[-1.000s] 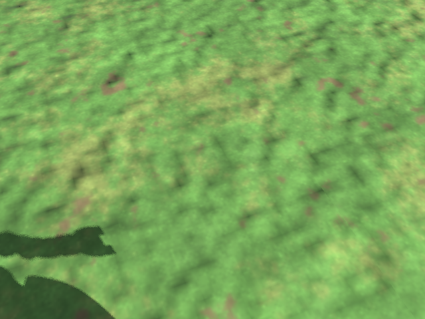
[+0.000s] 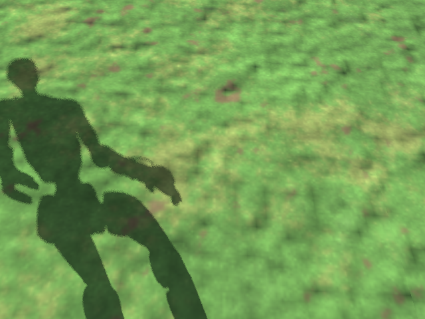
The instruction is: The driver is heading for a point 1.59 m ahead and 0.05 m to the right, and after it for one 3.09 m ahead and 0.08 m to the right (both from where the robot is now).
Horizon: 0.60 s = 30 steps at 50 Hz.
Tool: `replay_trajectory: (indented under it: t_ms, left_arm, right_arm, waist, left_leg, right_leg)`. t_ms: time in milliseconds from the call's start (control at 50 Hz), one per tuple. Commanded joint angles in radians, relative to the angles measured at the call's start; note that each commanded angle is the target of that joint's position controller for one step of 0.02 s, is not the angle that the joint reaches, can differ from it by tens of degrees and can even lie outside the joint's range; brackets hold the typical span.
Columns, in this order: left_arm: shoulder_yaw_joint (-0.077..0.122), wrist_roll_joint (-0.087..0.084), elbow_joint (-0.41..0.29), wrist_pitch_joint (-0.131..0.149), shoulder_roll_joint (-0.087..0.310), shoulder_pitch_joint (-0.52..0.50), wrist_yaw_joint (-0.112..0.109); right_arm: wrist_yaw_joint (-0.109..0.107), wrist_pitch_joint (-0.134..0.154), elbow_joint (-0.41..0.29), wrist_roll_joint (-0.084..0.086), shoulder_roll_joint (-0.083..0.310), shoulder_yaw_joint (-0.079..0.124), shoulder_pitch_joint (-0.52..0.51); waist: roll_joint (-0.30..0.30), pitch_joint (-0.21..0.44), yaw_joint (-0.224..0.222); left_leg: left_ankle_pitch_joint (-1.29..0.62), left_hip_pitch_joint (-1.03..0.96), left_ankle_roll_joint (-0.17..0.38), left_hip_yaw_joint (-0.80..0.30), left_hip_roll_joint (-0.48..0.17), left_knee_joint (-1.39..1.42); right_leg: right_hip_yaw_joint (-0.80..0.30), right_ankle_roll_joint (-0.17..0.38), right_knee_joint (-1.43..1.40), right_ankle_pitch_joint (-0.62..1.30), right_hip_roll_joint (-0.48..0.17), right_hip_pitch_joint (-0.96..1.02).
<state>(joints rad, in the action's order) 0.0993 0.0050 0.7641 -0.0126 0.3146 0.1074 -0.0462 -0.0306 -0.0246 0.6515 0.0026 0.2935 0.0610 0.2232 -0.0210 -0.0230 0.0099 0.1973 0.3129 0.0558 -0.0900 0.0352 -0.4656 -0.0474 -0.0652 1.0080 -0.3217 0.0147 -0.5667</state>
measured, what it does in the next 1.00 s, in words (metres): steps on the spot: right foot, then left foot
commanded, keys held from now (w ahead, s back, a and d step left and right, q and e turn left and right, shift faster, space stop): q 0.26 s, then no key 0.36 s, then e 0.38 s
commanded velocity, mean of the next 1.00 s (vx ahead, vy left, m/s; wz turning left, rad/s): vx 0.00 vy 0.00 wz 0.17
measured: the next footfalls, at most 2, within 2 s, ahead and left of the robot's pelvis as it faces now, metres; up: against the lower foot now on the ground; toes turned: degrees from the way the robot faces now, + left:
right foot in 0.24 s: +0.07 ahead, -0.14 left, +0.00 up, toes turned +14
left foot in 0.58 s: +0.00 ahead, +0.12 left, +0.00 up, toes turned +13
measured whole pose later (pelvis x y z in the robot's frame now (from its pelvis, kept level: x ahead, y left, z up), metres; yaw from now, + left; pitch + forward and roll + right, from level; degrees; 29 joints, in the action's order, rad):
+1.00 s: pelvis +0.00 -0.02 -0.01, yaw +6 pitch +1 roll +1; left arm 0.07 -0.02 0.77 -0.05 0.32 0.19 0.01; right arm -0.04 -0.02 0.65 0.00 0.28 0.07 0.16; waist 0.01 -0.06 -0.01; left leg 0.31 0.22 -0.01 0.11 -0.04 -0.52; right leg 0.04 -0.05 0.85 -0.46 -0.04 -0.40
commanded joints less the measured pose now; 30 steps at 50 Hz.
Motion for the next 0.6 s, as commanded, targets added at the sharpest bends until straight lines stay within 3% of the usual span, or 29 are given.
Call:
replay_trajectory:
  t_ms: [20,80,160,200,220,240,260,280,300,320,340,400,480,520,560,580,600]
  left_arm:
    - [0.003,-0.004,-0.079,0.022,0.049,-0.06,0.007]
    - [0.002,-0.011,-0.081,0.03,0.059,-0.059,0.02]
    - [0.006,-0.019,-0.081,0.046,0.073,-0.032,0.037]
    - [0.01,-0.018,-0.068,0.054,0.076,0.02,0.045]
    - [0.019,-0.013,-0.057,0.055,0.096,0.054,0.045]
    - [0.033,0.004,-0.062,0.049,0.158,0.077,0.039]
    - [0.044,0.026,-0.058,0.037,0.228,0.051,0.036]
    - [0.031,0.033,-0.083,0.041,0.166,0.028,0.036]
    - [0.014,0.026,-0.099,0.042,0.114,-0.013,0.031]
    - [0.007,0.012,-0.104,0.039,0.091,-0.051,0.028]
    - [0.0,-0.003,-0.105,0.038,0.078,-0.058,0.026]
    - [-0.004,0.001,-0.087,0.026,0.088,-0.013,0.02]
    - [0.0,-0.002,-0.077,0.013,0.117,-0.001,0.026]
    - [0.001,-0.012,-0.065,0.009,0.134,0.023,0.032]
    - [-0.011,-0.027,-0.054,0.01,0.118,0.021,0.035]
    - [-0.021,-0.025,-0.035,0.019,0.094,0.067,0.039]
    - [-0.038,0.01,-0.041,0.033,0.053,0.087,0.046]
  right_arm:
    - [-0.014,0.005,-0.078,0.004,0.181,0.054,-0.011]
    - [-0.007,-0.004,-0.093,0.002,0.194,0.06,-0.018]
    - [0.003,-0.013,-0.11,0.012,0.193,0.063,-0.046]
    - [0.001,-0.02,-0.121,0.026,0.186,0.062,-0.081]
    - [-0.003,-0.022,-0.127,0.03,0.17,0.058,-0.084]
    - [-0.003,-0.021,-0.132,0.019,0.123,0.045,-0.049]
    - [0.002,-0.013,-0.155,0.024,0.109,0.044,-0.005]
    - [0.002,-0.002,-0.135,0.002,0.201,0.071,-0.005]
    - [0.004,-0.003,-0.111,0.008,0.231,0.086,0.001]
    - [0.002,-0.012,-0.088,0.007,0.206,0.085,0.014]
    - [0.0,-0.021,-0.082,0.004,0.178,0.077,0.017]
    - [0.005,-0.021,-0.099,0.013,0.106,0.05,-0.024]
    - [0.013,-0.015,-0.12,0.003,0.059,0.02,-0.076]
    - [0.015,-0.014,-0.11,0.009,0.08,0.026,-0.061]
    - [0.018,-0.012,-0.077,0.005,0.076,0.027,0.001]
    - [0.015,-0.011,-0.082,-0.003,0.099,0.028,0.0]
    - [0.005,-0.012,-0.094,-0.011,0.159,0.036,0.02]
  waist:
    - [0.165,0.118,0.011]
    - [0.181,0.11,0.017]
    - [0.192,0.124,0.01]
    - [0.183,0.132,-0.029]
    - [0.162,0.141,-0.04]
    - [0.018,0.169,-0.02]
    - [-0.266,0.12,0.036]
    - [-0.204,0.112,0.005]
    - [-0.127,0.099,0.017]
    - [-0.095,0.077,0.032]
    - [-0.098,0.063,0.022]
    - [-0.12,0.061,-0.007]
    - [-0.176,0.096,-0.039]
    - [-0.182,0.096,-0.044]
    - [-0.152,0.083,-0.004]
    - [-0.114,0.09,-0.009]
    - [0.033,0.146,-0.031]
  left_leg:
    - [-0.21,-0.197,0.159,-0.272,-0.22,0.104]
    - [-0.201,-0.151,0.175,-0.331,-0.217,0.096]
    - [-0.294,-0.166,0.169,-0.419,-0.2,0.062]
    - [-0.297,-0.15,0.131,-0.423,-0.161,0.02]
    - [-0.206,-0.09,0.09,-0.401,-0.124,-0.014]
    - [0.046,0.039,0.035,-0.308,-0.048,-0.165]
    - [0.411,0.262,-0.029,-0.1,0.121,-0.338]
    - [0.451,0.294,-0.081,-0.085,0.054,-0.583]
    - [0.386,0.277,-0.096,-0.09,0.036,-0.678]
    - [0.332,0.274,-0.115,-0.082,0.033,-0.717]
    - [0.287,0.293,-0.13,-0.081,0.036,-0.749]
    - [0.238,0.267,-0.152,-0.025,0.032,-0.649]
    - [0.257,0.092,-0.149,0.053,-0.027,-0.327]
    - [0.204,0.016,-0.139,0.088,-0.019,-0.189]
    - [-0.009,-0.126,-0.099,0.111,-0.004,0.084]
    - [-0.123,-0.232,-0.07,0.054,-0.038,0.146]
    - [-0.39,-0.354,-0.029,-0.109,-0.184,0.11]
  right_leg:
    - [-0.038,-0.016,-0.142,0.012,-0.001,-0.04]
    - [-0.041,-0.013,-0.242,-0.027,0.017,0.05]
    - [-0.047,0.006,-0.386,-0.044,0.036,0.146]
    - [-0.03,0.028,-0.581,0.078,0.035,0.259]
    - [-0.043,0.049,-0.664,0.195,-0.011,0.368]
    - [-0.184,0.118,-0.679,0.281,-0.191,0.5]
    - [-0.408,0.281,-0.694,0.515,-0.375,0.531]
    - [-0.454,0.372,-0.7,0.535,-0.448,0.475]
    - [-0.357,0.343,-0.687,0.502,-0.385,0.438]
    - [-0.269,0.295,-0.673,0.458,-0.311,0.423]
    - [-0.225,0.279,-0.667,0.456,-0.28,0.429]
    - [-0.136,0.286,-0.668,0.505,-0.233,0.452]
    - [-0.101,0.289,-0.646,0.526,-0.238,0.457]
    - [-0.118,0.291,-0.629,0.519,-0.247,0.449]
    - [-0.103,0.249,-0.591,0.472,-0.225,0.401]
    - [-0.094,0.188,-0.58,0.396,-0.207,0.341]
    - [-0.029,0.107,-0.478,0.229,-0.143,0.262]
Keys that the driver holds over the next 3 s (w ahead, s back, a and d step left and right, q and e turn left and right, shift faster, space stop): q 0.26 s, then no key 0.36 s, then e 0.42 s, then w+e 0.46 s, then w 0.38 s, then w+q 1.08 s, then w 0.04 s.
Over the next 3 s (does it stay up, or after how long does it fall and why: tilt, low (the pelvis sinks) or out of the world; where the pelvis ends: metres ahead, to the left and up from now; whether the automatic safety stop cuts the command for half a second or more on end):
stays up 0.93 -0.11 0.00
